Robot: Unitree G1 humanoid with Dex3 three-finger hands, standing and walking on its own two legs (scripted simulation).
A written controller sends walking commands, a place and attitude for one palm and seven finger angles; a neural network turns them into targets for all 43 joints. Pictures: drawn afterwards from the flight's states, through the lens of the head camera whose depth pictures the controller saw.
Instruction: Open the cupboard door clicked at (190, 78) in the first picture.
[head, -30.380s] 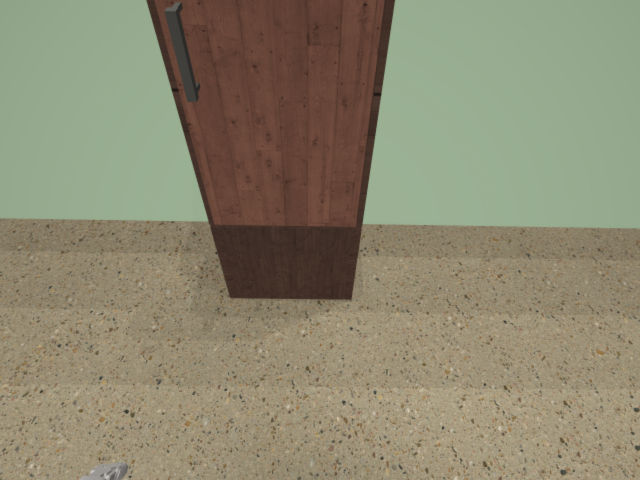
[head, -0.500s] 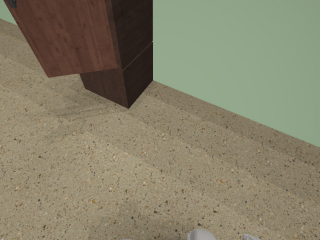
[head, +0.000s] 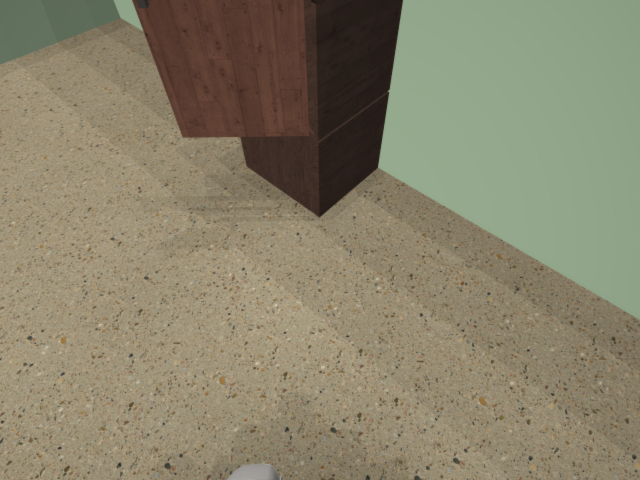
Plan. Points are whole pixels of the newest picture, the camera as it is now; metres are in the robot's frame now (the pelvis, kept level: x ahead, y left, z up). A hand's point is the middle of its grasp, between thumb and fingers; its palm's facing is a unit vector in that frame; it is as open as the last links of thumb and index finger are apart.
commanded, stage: take the last steps up to it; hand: left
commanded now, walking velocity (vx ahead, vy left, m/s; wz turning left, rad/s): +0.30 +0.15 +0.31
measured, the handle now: out of the picture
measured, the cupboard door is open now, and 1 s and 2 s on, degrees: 43 43 43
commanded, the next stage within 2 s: come to a stop and stand still in 1.50 s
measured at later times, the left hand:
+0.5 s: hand (180, 445) +0.17 +0.22 -0.16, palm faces +0.07 -0.97 -0.22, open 7.4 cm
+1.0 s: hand (164, 473) +0.14 +0.24 -0.18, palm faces +0.30 -0.94 -0.16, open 7.3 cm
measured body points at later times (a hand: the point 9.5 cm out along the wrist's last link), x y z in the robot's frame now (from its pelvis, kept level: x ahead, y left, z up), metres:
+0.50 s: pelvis +0.09 +0.03 +0.00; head +0.12 +0.01 +0.44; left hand +0.17 +0.27 -0.14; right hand +0.05 -0.19 -0.17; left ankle -0.01 +0.12 -0.74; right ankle +0.16 -0.07 -0.73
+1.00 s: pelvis +0.26 +0.11 -0.01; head +0.30 +0.12 +0.44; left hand +0.13 +0.29 -0.16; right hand +0.41 -0.10 -0.16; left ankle +0.32 +0.24 -0.74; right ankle +0.16 -0.07 -0.74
